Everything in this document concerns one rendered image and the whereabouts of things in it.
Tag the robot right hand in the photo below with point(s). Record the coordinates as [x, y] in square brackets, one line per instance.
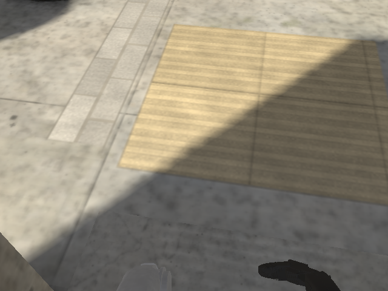
[299, 274]

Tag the left robot thigh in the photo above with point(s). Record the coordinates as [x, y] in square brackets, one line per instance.
[146, 278]

